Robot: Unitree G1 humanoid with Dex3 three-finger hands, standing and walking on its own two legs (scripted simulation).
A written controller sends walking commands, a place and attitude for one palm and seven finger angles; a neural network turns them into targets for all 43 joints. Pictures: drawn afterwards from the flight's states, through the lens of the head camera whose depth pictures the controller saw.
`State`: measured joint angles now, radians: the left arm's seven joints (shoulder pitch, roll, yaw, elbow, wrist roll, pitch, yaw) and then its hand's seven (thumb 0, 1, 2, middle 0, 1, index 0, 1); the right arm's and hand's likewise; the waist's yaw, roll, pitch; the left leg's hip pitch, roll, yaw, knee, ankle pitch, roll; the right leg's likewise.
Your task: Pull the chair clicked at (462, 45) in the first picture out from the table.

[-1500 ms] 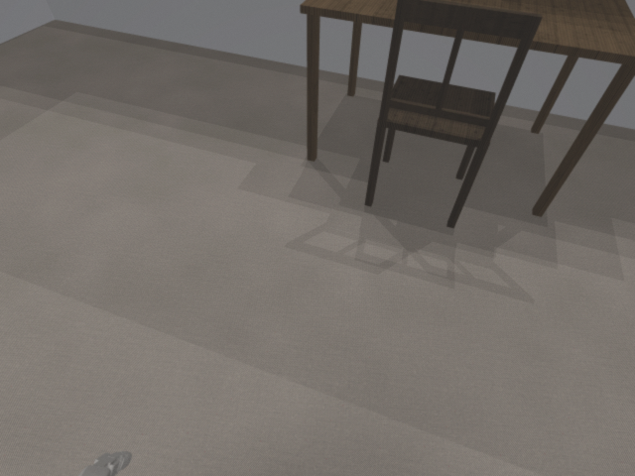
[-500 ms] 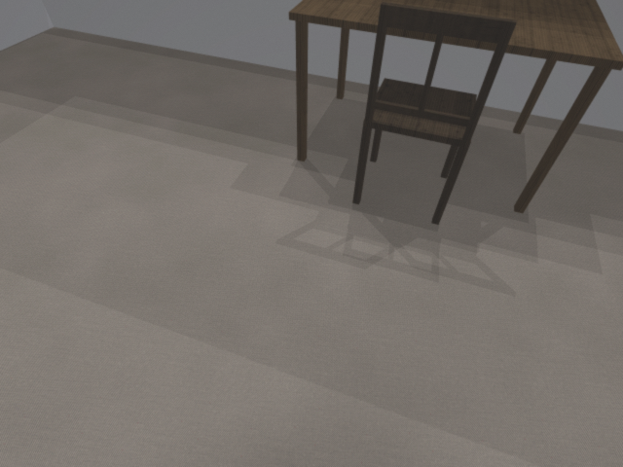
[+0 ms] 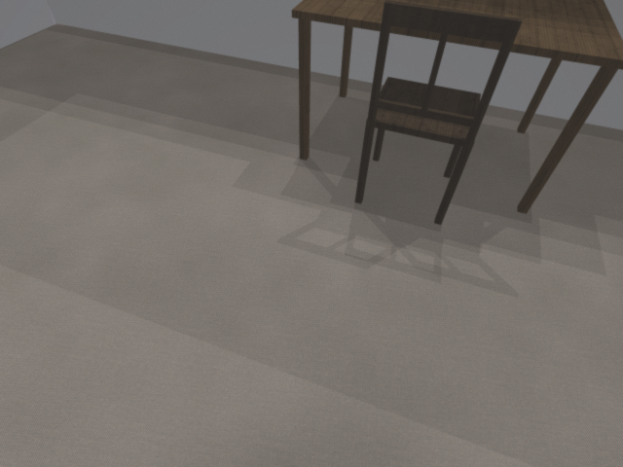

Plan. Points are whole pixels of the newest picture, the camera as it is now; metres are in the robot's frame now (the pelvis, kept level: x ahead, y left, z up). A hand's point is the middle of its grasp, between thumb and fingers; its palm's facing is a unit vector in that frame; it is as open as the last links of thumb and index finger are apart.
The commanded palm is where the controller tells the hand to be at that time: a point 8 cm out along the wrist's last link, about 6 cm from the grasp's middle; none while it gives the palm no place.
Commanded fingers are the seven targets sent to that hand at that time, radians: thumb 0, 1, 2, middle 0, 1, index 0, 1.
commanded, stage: look at it before walking up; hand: left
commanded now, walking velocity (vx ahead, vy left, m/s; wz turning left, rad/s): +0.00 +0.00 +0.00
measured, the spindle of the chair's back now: (434, 73) +1.33 -0.34 -0.11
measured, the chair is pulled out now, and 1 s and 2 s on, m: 0.00 0.00 0.00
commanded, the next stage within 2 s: walk to a spot facing it in 0.14 s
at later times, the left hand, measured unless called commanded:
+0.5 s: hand out of the picture +0.07 +0.22 -0.17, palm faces -0.11 -0.95 -0.29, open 7.4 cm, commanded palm none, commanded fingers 0.00 0.90 0.90 -0.20 -0.30 -0.20 -0.30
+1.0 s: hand out of the picture +0.08 +0.14 -0.16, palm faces -0.27 -0.93 -0.23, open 7.4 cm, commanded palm none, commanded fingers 0.00 0.90 0.90 -0.20 -0.30 -0.20 -0.30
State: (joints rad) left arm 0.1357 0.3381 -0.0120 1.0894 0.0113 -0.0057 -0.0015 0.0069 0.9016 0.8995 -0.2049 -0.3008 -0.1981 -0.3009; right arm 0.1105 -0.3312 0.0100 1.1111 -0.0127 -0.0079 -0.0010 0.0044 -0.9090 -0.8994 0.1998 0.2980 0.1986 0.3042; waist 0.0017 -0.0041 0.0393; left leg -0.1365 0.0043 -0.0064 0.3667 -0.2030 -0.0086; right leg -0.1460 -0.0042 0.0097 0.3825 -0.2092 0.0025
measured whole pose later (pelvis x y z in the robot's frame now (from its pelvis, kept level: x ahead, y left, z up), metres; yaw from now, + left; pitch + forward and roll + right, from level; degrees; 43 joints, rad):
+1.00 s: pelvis +0.02 -0.04 +0.00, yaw -20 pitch +2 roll +1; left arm 0.36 0.19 0.04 0.96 0.02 -0.02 -0.01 0.01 0.90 0.90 -0.21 -0.30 -0.20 -0.30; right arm 0.15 -0.26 -0.06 0.95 -0.03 0.02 0.00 0.01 -0.91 -0.90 0.20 0.30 0.19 0.30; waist 0.04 0.02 0.02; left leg -0.51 0.08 -0.01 1.01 -0.28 -0.07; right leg -0.19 0.10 0.11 0.37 -0.21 -0.08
